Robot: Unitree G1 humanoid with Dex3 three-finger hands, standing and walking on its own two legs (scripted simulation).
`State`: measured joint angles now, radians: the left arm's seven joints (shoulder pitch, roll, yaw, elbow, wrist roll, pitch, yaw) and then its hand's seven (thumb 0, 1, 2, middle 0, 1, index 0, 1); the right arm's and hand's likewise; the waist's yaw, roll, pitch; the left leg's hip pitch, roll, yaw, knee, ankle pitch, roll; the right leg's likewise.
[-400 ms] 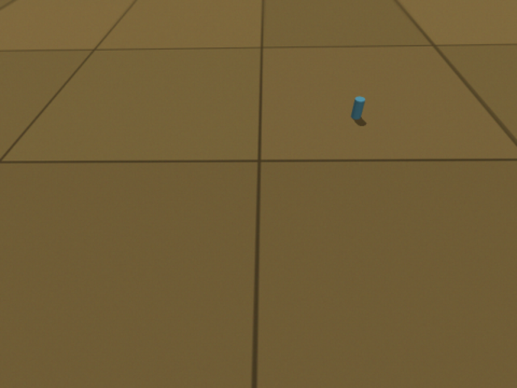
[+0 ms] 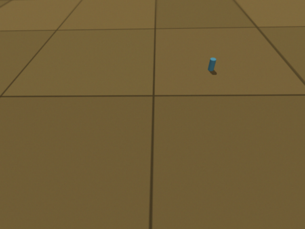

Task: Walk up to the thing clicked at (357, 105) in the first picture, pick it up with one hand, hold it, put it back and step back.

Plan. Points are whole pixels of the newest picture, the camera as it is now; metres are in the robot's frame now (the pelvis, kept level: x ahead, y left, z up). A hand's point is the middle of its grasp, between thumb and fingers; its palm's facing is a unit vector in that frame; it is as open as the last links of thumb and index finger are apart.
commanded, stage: stand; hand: left
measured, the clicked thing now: (211, 64) +1.92 -0.61 -0.71
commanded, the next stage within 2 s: walk up in 0.72 s
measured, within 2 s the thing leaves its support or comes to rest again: neither
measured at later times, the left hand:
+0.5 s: hand out of the picture +0.07 +0.25 -0.16, palm faces -0.02 -0.94 -0.34, open 7.4 cm
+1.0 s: hand out of the picture +0.17 +0.23 -0.13, palm faces -0.17 -0.91 -0.37, open 7.4 cm
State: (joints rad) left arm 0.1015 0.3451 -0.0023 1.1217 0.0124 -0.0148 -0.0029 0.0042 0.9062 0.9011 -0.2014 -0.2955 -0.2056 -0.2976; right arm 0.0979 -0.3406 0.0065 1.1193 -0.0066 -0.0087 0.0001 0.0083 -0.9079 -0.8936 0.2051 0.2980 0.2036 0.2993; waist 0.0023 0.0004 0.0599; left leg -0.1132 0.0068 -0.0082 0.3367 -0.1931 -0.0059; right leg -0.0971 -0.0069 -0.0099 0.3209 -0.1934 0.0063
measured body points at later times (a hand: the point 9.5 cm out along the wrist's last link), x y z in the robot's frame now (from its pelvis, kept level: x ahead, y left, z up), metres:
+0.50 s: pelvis +0.00 +0.00 +0.00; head +0.01 +0.00 +0.45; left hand +0.07 +0.30 -0.13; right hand +0.07 -0.30 -0.13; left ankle -0.01 +0.12 -0.75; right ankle -0.01 -0.12 -0.75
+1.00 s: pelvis +0.04 -0.05 -0.01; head +0.03 -0.06 +0.44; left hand +0.18 +0.28 -0.11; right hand +0.05 -0.40 -0.12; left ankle -0.01 +0.12 -0.75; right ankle +0.11 -0.22 -0.72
